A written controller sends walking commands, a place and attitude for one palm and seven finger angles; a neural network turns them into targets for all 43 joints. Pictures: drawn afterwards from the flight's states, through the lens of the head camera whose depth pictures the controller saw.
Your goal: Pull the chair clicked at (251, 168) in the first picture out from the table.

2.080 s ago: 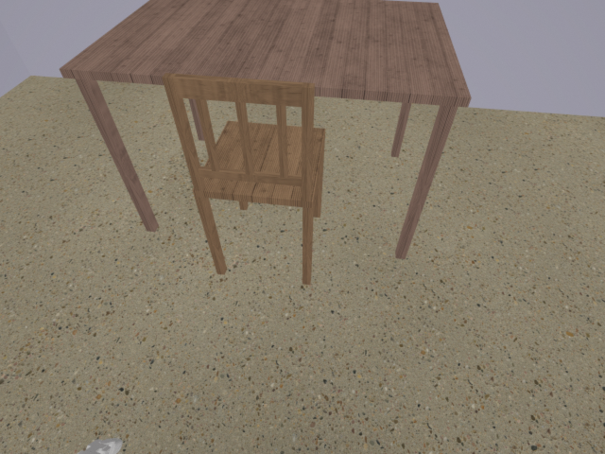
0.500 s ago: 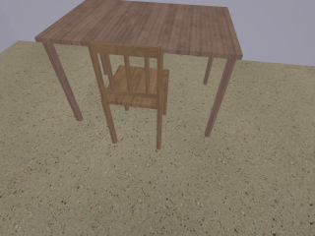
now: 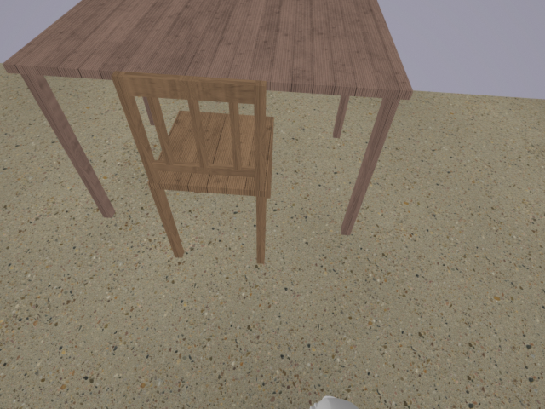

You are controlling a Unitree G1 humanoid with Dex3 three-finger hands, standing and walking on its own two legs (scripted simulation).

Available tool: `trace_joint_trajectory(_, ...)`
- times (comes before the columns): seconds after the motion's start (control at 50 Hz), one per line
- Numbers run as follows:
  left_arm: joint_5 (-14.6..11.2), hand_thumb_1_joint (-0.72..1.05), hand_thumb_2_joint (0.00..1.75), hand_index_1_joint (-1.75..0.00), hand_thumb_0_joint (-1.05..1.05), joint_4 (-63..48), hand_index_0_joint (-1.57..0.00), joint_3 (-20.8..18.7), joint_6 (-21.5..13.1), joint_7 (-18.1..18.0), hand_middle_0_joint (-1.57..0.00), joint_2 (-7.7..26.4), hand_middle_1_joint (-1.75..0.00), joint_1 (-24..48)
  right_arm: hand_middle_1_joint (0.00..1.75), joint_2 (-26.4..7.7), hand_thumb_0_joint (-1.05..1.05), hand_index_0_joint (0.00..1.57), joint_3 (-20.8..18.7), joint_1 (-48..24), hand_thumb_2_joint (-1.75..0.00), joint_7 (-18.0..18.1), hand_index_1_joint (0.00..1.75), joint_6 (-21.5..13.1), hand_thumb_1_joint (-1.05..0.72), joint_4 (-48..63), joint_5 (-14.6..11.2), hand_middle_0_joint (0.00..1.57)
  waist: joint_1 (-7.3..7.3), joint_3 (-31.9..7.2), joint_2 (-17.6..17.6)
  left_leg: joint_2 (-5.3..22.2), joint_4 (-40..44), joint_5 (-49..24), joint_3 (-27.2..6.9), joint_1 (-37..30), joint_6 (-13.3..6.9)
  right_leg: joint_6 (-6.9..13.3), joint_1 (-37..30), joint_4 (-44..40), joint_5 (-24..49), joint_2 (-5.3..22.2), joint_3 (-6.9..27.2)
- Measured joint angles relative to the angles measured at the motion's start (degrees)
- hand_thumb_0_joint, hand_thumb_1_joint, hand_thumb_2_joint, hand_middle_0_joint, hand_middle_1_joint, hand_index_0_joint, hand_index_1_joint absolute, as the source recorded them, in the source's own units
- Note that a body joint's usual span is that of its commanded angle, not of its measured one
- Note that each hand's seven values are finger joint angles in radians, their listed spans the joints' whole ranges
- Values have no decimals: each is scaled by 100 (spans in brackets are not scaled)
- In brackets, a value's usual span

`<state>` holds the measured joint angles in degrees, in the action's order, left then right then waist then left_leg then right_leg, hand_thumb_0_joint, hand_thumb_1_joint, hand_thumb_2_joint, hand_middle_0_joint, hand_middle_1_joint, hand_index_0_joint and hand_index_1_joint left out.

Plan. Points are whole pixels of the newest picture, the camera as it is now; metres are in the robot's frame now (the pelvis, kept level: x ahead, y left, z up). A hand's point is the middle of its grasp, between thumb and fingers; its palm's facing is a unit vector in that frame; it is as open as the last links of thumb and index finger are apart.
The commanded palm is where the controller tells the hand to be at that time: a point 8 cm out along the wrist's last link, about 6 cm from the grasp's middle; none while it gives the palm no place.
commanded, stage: take the last steps up to it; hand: left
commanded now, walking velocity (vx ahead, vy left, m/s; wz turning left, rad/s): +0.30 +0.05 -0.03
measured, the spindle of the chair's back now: (198, 134) +0.80 +0.23 -0.11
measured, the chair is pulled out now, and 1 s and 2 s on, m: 0.00 0.00 0.00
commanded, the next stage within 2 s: come to a stop and stand still in 0.78 s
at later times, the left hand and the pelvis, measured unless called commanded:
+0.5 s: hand out of the picture +0.15 +0.20 -0.20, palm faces +0.12 -0.98 -0.13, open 7.3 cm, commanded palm none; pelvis +0.16 +0.02 -0.01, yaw +2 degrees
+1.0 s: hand (184, 279) +0.40 +0.20 -0.18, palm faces +0.03 -0.98 -0.22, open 7.3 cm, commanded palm none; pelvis +0.33 +0.02 -0.02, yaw +1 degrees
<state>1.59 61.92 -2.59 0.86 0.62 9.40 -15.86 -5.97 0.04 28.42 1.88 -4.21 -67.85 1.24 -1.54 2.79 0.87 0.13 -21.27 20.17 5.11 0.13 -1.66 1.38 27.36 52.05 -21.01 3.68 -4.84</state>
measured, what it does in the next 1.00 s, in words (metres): walks ahead: right foot, then left foot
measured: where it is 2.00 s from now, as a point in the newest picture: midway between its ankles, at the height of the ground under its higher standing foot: (247, 382)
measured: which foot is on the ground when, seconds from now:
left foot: down 0.00-0.14, up 0.16-0.46, down 0.48-0.98, up 1.00-1.00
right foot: up 0.00-0.12, down 0.14-0.48, up 0.50-0.94, down 0.96-1.00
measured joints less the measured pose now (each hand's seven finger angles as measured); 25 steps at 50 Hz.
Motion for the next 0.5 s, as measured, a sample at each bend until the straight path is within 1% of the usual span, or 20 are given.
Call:
trace_joint_trajectory(0.04, -20, 94, 90, -30, 3, -107, -20, -48, -41, 11, -20, 51, -30, 188, 29, 47, 0, 21, -18, 110, -90, -6, 30, 23, -90, -119, 9, 20, -30, 88, -55, 24, 80, 69, 19, -160, 51, 26, 13, -575, 214, 22, -78)
trace_joint_trajectory(0.08, -25, 94, 90, -30, 3, -218, -20, -86, -107, 24, -20, 88, -30, 354, 30, 62, 0, 21, -41, 192, -90, -8, 30, 49, -90, -219, 7, 20, -63, 155, -115, 65, -6, 246, 33, -276, 113, 85, -102, -1084, 435, -13, -139)
trace_joint_trajectory(0.1, -20, 94, 90, -30, 3, -277, -20, -100, -158, 27, -20, 105, -30, 423, 30, 65, 0, 21, -50, 235, -90, -12, 30, 62, -90, -258, -2, 20, -66, 179, -150, 106, -173, 401, 26, -291, 150, 117, -235, -1350, 568, -58, -185)
trace_joint_trajectory(0.12, -9, 94, 90, -30, 2, -346, -20, -106, -237, 28, -20, 135, -30, 471, 30, 78, 0, 21, -59, 295, -90, -22, 30, 73, -90, -283, -18, 20, -65, 184, -156, 136, -520, 611, 0, -217, 158, 171, -425, -1634, 683, -88, -214)
trace_joint_trajectory(0.14, 6, 93, 90, -30, 2, -411, -20, -119, -341, 13, -20, 173, -30, 516, 30, 103, 0, 21, -64, 335, -90, -46, 30, 97, -90, -294, -45, 20, -50, 172, -113, 149, -1180, 817, 6, 39, 119, 248, -509, -1744, 890, -53, -205)
trace_joint_trajectory(0.18, -34, 93, 90, -30, 2, -463, -20, -130, -465, -47, -20, 125, -30, 598, 30, 51, 0, 21, -107, 170, -90, -88, 30, 213, -90, -288, -67, 20, -31, 223, -220, 235, -3058, 967, -190, 813, -5, 202, -532, -1418, 778, -87, -338)
trace_joint_trajectory(0.2, -47, 93, 90, -30, 1, -471, -20, -119, -478, -70, -20, 97, -30, 586, 30, 7, 0, 21, -141, 42, -90, -105, 30, 266, -90, -257, -58, 20, -19, 202, -249, 260, -3816, 854, -239, 1212, -43, 175, -617, -1418, 683, -111, -383)
trace_joint_trajectory(0.22, -50, 92, 90, -30, 1, -461, -20, -106, -471, -99, -20, 68, -30, 548, 30, -43, 0, 21, -176, -106, -90, -120, 30, 307, -90, -195, -39, 20, -12, 155, -257, 300, -4328, 667, -242, 1585, -57, 149, -718, -1503, 636, -132, -409)
trace_joint_trajectory(0.24, -42, 92, 90, -30, 1, -430, -20, -93, -454, -128, -20, 34, -30, 496, 30, -96, 1, 21, -209, -263, -90, -131, 30, 331, -90, -104, -18, 20, -11, 99, -258, 355, -4598, 484, -225, 1910, -49, 121, -834, -1644, 637, -152, -425)
trace_joint_trajectory(0.26, -28, 92, 90, -30, 1, -385, -20, -81, -433, -152, -20, -4, -30, 431, 29, -147, 1, 21, -238, -422, -90, -137, 30, 338, -90, 6, 1, 20, -19, 33, -249, 417, -4657, 334, -196, 2184, -23, 89, -952, -1811, 674, -166, -435)
trace_joint_trajectory(0.3, -2, 92, 90, -30, 1, -286, -20, -91, -391, -203, -20, -52, -30, 281, 29, -223, 1, 20, -285, -724, -90, -148, 30, 329, -91, 257, 19, 20, -35, -111, -208, 542, -4336, 90, -122, 2568, 51, 39, -1171, -2136, 756, -180, -442)
trace_joint_trajectory(0.36, 24, 94, 90, -30, 1, -162, -20, -88, -341, -169, -20, -12, -30, 57, 29, -273, 0, 20, -326, -1110, -90, -195, 30, 283, -91, 610, 15, 20, 20, -285, -110, 649, -3315, -184, -9, 2738, 126, -9, -1436, -2466, 777, -175, -413)
trace_joint_trajectory(0.4, 35, 93, 90, -30, 1, -115, -20, -85, -315, -122, -20, 9, -30, -78, 29, -307, 0, 20, -349, -1309, -90, -216, 29, 243, -91, 788, 19, 20, 101, -354, -52, 645, -2691, -280, 47, 2666, 141, -62, -1569, -2534, 704, -152, -388)
trace_joint_trajectory(0.44, 36, 93, 90, -30, 1, -85, -20, -96, -286, -89, -20, 32, -30, -210, 29, -356, 0, 20, -354, -1441, -90, -243, 29, 191, -92, 920, 19, 20, 191, -390, 4, 593, -2088, -357, 133, 2433, 148, -133, -1677, -2471, 549, -110, -363)
trace_joint_trajectory(0.48, 25, 92, 90, -30, 1, -74, -21, -106, -242, -62, -20, 38, -30, -366, 29, -427, 0, 20, -334, -1483, -90, -246, 30, 94, -92, 1049, 21, 20, 241, -418, -6, 515, -1419, -322, 197, 2050, 144, -169, -1687, -2159, 250, -77, -345)
trace_joint_trajectory(0.5, 6, 92, 90, -30, 1, -64, -20, -119, -201, -45, -20, 57, -30, -410, 29, -427, 0, 20, -331, -1508, -90, -224, 30, 36, -92, 1085, 44, 20, 229, -405, 37, 458, -1415, -526, 221, 2026, 60, -98, -1572, -1762, -32, -25, -285)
